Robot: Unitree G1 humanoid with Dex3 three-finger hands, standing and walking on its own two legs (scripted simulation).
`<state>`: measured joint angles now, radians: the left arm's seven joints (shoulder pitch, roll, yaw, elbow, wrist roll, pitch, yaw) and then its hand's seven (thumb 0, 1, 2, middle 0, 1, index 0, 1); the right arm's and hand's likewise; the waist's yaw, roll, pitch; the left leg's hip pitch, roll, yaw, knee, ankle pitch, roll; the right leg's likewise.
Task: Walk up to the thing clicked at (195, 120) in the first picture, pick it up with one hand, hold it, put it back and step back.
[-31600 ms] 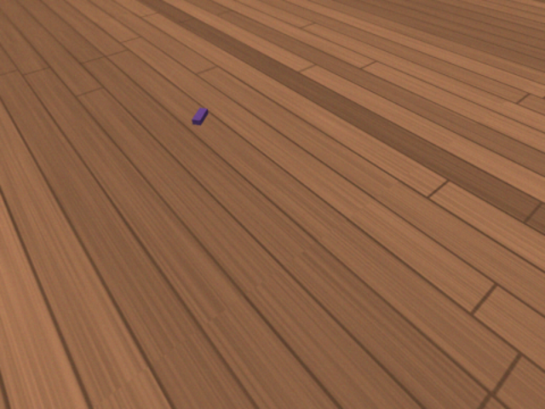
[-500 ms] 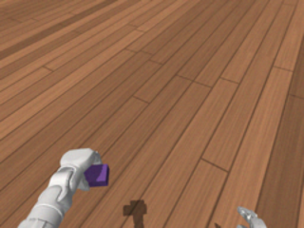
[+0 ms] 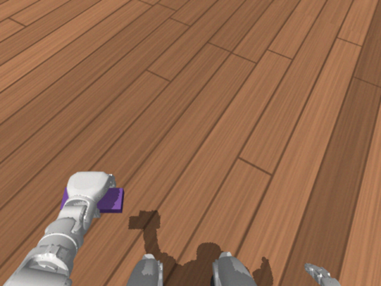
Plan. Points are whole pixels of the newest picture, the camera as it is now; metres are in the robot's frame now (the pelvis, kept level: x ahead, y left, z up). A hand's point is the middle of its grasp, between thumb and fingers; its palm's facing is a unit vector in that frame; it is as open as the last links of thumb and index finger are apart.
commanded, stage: crouch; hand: left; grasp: from above
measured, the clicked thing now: (94, 200) +0.34 +0.24 -0.15
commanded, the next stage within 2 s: lower in 1.40 s
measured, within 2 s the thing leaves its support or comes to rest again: neither
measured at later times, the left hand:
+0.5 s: hand (114, 210) +0.37 +0.24 -0.36, palm faces -0.50 +0.00 -0.87, open 8.3 cm
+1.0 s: hand (121, 209) +0.41 +0.24 -0.47, palm faces -0.47 -0.02 -0.88, open 8.3 cm
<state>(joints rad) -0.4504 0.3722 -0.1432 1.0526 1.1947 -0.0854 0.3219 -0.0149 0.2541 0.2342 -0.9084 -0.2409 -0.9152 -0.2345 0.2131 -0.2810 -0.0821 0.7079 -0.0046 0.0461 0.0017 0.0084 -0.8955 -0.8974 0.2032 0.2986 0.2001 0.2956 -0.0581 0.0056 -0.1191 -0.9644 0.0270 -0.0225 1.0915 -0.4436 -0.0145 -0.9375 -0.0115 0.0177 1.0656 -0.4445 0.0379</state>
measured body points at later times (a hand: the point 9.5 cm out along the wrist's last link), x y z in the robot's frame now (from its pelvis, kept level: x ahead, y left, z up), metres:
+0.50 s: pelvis -0.04 +0.01 -0.19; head +0.17 +0.03 +0.21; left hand +0.39 +0.24 -0.31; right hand +0.00 -0.26 -0.32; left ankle +0.04 +0.13 -0.66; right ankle +0.03 -0.14 -0.66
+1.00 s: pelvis -0.05 +0.00 -0.29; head +0.20 +0.03 +0.09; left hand +0.43 +0.24 -0.42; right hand +0.00 -0.28 -0.41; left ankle +0.04 +0.12 -0.66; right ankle +0.03 -0.14 -0.66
